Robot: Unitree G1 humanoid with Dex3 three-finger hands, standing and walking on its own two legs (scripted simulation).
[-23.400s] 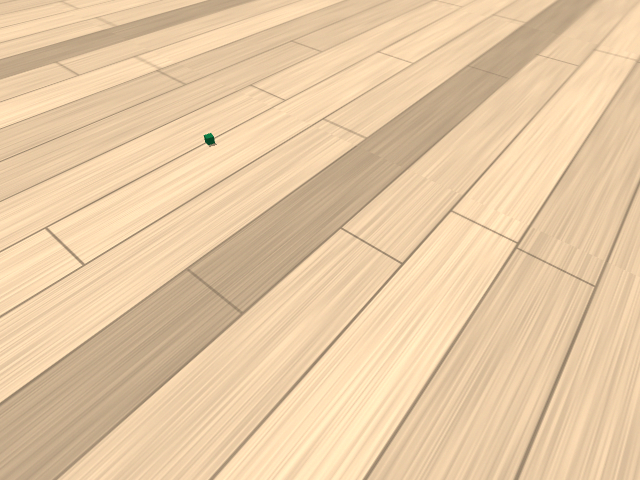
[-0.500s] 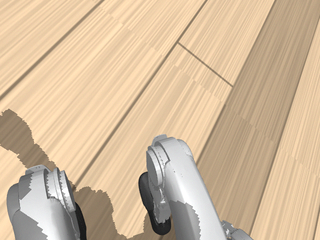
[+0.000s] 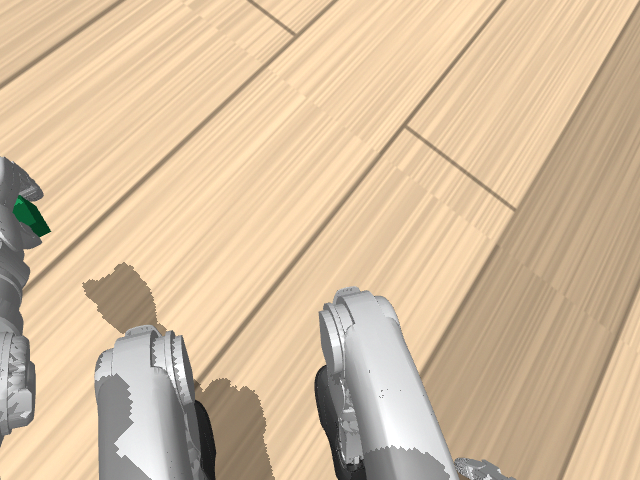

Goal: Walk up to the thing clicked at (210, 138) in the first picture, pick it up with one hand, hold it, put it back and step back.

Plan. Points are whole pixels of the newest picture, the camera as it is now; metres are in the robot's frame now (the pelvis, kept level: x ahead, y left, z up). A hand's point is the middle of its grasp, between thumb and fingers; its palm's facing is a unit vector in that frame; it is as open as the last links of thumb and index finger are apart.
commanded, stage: lift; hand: left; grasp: from above
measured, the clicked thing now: (19, 221) +0.48 +0.31 -0.16
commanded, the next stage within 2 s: hold in 1.28 s
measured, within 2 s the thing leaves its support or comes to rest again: neither
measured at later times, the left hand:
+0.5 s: hand out of the picture +0.38 +0.29 +0.07, palm faces -0.38 -0.21 -0.90, open 6.8 cm
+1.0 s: hand out of the picture +0.37 +0.26 +0.24, palm faces -0.40 -0.23 -0.89, open 6.8 cm
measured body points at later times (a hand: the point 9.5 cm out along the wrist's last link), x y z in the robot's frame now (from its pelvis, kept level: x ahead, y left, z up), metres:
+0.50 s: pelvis +0.00 +0.00 +0.16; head +0.14 +0.03 +0.58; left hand +0.40 +0.30 +0.12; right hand +0.13 -0.26 +0.03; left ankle +0.08 +0.13 -0.33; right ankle +0.10 -0.12 -0.33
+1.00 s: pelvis +0.05 +0.00 +0.32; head +0.13 +0.00 +0.76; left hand +0.39 +0.27 +0.29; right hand +0.15 -0.26 +0.20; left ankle +0.08 +0.13 -0.33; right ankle +0.10 -0.12 -0.33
